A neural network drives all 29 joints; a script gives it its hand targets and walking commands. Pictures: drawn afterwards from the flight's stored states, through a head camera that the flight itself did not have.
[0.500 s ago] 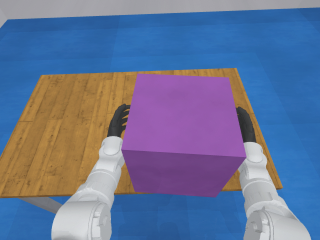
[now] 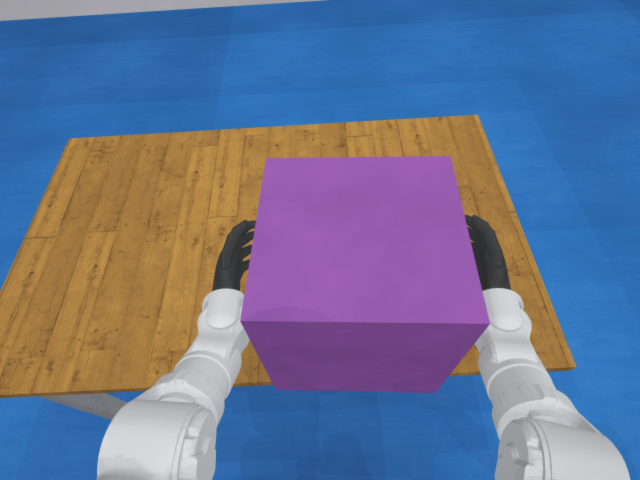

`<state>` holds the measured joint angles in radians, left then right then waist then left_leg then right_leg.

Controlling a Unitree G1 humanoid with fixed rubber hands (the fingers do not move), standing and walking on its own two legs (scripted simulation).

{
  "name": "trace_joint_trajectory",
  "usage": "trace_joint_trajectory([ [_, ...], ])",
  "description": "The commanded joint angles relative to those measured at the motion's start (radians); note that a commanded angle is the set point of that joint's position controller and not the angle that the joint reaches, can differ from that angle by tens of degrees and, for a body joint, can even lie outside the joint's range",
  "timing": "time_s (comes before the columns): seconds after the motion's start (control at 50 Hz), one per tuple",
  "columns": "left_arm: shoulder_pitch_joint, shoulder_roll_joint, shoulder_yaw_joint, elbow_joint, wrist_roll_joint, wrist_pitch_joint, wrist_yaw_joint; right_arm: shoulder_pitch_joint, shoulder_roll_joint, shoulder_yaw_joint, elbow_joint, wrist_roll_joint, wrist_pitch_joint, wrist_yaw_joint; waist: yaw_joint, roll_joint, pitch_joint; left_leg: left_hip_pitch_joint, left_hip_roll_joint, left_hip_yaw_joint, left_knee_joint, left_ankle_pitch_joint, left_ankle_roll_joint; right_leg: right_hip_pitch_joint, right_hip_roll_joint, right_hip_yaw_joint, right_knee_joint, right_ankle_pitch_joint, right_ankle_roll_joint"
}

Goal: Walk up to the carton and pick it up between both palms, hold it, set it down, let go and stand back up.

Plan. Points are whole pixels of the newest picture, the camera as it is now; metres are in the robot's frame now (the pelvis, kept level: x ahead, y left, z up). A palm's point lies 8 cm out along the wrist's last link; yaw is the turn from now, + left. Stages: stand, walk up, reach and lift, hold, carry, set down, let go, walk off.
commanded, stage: set down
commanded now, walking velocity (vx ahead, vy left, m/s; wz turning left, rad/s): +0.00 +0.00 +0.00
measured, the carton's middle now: (355, 282) +0.40 -0.05 -0.05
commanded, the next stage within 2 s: none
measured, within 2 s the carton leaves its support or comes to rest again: neither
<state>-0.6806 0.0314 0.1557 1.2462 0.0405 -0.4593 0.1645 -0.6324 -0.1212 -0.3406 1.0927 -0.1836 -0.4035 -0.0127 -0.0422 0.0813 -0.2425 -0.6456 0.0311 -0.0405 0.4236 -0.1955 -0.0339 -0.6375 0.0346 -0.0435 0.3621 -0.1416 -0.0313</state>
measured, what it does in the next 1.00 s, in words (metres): shifts its weight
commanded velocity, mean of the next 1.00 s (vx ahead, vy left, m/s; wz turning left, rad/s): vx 0.00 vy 0.00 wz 0.00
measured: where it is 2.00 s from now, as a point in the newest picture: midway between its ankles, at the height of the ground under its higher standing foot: outside the picture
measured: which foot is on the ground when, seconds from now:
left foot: down 0.00-1.00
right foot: down 0.00-1.00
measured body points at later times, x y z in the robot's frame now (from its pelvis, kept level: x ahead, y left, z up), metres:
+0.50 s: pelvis -0.03 -0.01 -0.01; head +0.06 -0.03 +0.43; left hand +0.42 +0.12 +0.02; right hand +0.39 -0.24 +0.01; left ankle -0.02 +0.14 -0.73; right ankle -0.01 -0.10 -0.73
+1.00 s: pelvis -0.05 -0.02 -0.03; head +0.04 -0.02 +0.41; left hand +0.43 +0.16 +0.07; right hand +0.42 -0.28 +0.07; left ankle -0.02 +0.14 -0.73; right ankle -0.01 -0.10 -0.73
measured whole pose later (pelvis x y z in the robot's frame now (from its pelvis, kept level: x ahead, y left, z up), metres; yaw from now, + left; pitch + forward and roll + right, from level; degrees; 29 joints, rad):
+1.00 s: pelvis -0.05 -0.02 -0.03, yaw -2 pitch +27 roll +0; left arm -1.00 0.28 -0.14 1.16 -0.38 -0.09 0.13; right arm -0.98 -0.48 0.14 1.21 0.49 -0.14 0.07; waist 0.04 0.01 -0.31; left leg -0.91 0.06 -0.02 0.69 -0.25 -0.05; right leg -0.93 0.06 -0.02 0.66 -0.19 -0.05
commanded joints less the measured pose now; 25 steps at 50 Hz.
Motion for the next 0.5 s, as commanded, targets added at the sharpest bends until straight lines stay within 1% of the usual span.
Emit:
trace_joint_trajectory([
  [0.0,-0.642,-0.634,-0.254,-0.188,0.091,-0.099,-0.154,-0.627,0.551,0.317,-0.12,-0.082,-0.094,0.154,-0.044,-0.071,-0.706,0.192,-0.025,0.055,0.041,0.398,-0.041,0.586,-0.019,-0.01,0.146,0.71,0.051],
  [0.02,-0.64,-0.625,-0.246,-0.187,0.092,-0.106,-0.155,-0.622,0.554,0.321,-0.121,-0.076,-0.096,0.154,-0.038,-0.07,-0.705,0.186,-0.027,0.056,0.046,0.401,-0.039,0.59,-0.02,-0.009,0.151,0.717,0.051],
  [0.04,-0.634,-0.62,-0.236,-0.16,0.097,-0.105,-0.159,-0.629,0.549,0.315,-0.108,-0.082,-0.095,0.152,-0.04,-0.084,-0.682,0.177,-0.028,0.058,0.046,0.389,-0.037,0.596,-0.019,-0.007,0.153,0.719,0.052],
  [0.1,-0.657,-0.598,-0.217,-0.136,0.091,-0.12,-0.171,-0.635,0.539,0.298,-0.083,-0.091,-0.102,0.147,-0.05,-0.097,-0.674,0.145,-0.032,0.06,0.032,0.339,-0.028,0.601,-0.027,-0.005,0.161,0.706,0.063],
  [0.14,-0.671,-0.574,-0.194,-0.113,0.098,-0.127,-0.172,-0.635,0.527,0.271,-0.049,-0.105,-0.101,0.15,-0.05,-0.092,-0.651,0.133,-0.033,0.067,0.022,0.288,-0.026,0.575,-0.028,-0.006,0.154,0.636,0.062],
  [0.16,-0.668,-0.562,-0.181,-0.099,0.101,-0.128,-0.17,-0.633,0.513,0.258,-0.033,-0.111,-0.102,0.151,-0.047,-0.088,-0.641,0.14,-0.032,0.069,0.022,0.282,-0.026,0.554,-0.027,-0.006,0.149,0.612,0.06],
  [0.22,-0.663,-0.456,-0.145,-0.058,0.097,-0.132,-0.164,-0.636,0.406,0.21,0.0,-0.108,-0.11,0.144,-0.043,-0.087,-0.665,0.165,-0.028,0.083,0.039,0.296,-0.033,0.515,-0.022,-0.012,0.153,0.589,0.056],
  [0.24,-0.658,-0.4,-0.122,-0.048,0.095,-0.131,-0.158,-0.632,0.358,0.186,0.004,-0.103,-0.111,0.138,-0.037,-0.096,-0.663,0.156,-0.029,0.088,0.041,0.28,-0.032,0.511,-0.022,-0.009,0.155,0.564,0.058],
  [0.26,-0.644,-0.318,-0.085,-0.042,0.096,-0.129,-0.147,-0.61,0.284,0.159,0.029,-0.091,-0.109,0.126,-0.031,-0.092,-0.654,0.152,-0.032,0.098,0.039,0.278,-0.031,0.514,-0.026,-0.003,0.157,0.559,0.059],
  [0.3,-0.627,-0.054,-0.021,-0.072,0.059,-0.114,-0.105,-0.576,0.01,0.103,0.044,-0.018,-0.106,0.079,-0.032,-0.099,-0.708,0.158,-0.033,0.112,0.051,0.316,-0.039,0.532,-0.021,0.013,0.179,0.605,0.066],
  [0.32,-0.628,0.097,0.004,-0.117,0.024,-0.103,-0.073,-0.57,-0.153,0.091,0.039,0.055,-0.108,0.043,-0.027,-0.091,-0.763,0.161,-0.035,0.12,0.07,0.355,-0.048,0.558,-0.014,0.025,0.197,0.649,0.068],
  [0.34,-0.628,0.187,0.002,-0.138,-0.033,-0.088,-0.041,-0.597,-0.257,0.123,0.034,0.151,-0.106,0.012,-0.022,-0.094,-0.823,0.153,-0.036,0.119,0.088,0.388,-0.05,0.579,-0.007,0.043,0.211,0.698,0.07],
  [0.36,-0.644,0.184,-0.04,-0.146,-0.091,-0.067,-0.024,-0.636,-0.256,0.184,0.042,0.24,-0.094,-0.007,-0.02,-0.104,-0.831,0.132,-0.037,0.113,0.102,0.386,-0.047,0.572,-0.004,0.052,0.219,0.7,0.071],
  [0.38,-0.643,0.186,-0.07,-0.143,-0.132,-0.048,-0.017,-0.644,-0.261,0.235,0.045,0.306,-0.083,-0.015,-0.011,-0.113,-0.838,0.116,-0.035,0.112,0.117,0.381,-0.046,0.563,0.001,0.054,0.223,0.689,0.073],
  [0.4,-0.635,0.195,-0.092,-0.145,-0.164,-0.035,-0.012,-0.648,-0.275,0.268,0.029,0.353,-0.074,-0.017,-0.005,-0.121,-0.849,0.106,-0.035,0.114,0.128,0.369,-0.044,0.548,0.003,0.051,0.232,0.668,0.076],
  [0.42,-0.633,0.214,-0.109,-0.132,-0.191,-0.025,-0.011,-0.662,-0.306,0.285,0.002,0.383,-0.066,-0.017,0.002,-0.126,-0.854,0.103,-0.034,0.109,0.139,0.356,-0.046,0.526,0.007,0.044,0.233,0.628,0.075],
  [0.44,-0.656,0.224,-0.127,-0.117,-0.217,-0.014,-0.012,-0.692,-0.318,0.309,-0.013,0.414,-0.052,-0.015,0.011,-0.13,-0.839,0.085,-0.035,0.109,0.15,0.314,-0.043,0.491,0.006,0.044,0.234,0.559,0.075],
  [0.46,-0.672,0.233,-0.151,-0.088,-0.244,-0.004,-0.014,-0.714,-0.336,0.326,-0.015,0.436,-0.033,-0.012,0.009,-0.145,-0.814,0.078,-0.036,0.106,0.158,0.277,-0.038,0.456,0.009,0.041,0.237,0.494,0.074],
  [0.48,-0.682,0.243,-0.173,-0.034,-0.263,0.013,-0.018,-0.733,-0.348,0.347,0.005,0.459,-0.01,-0.009,0.014,-0.151,-0.756,0.068,-0.036,0.101,0.162,0.227,-0.033,0.415,0.008,0.042,0.236,0.426,0.072],
])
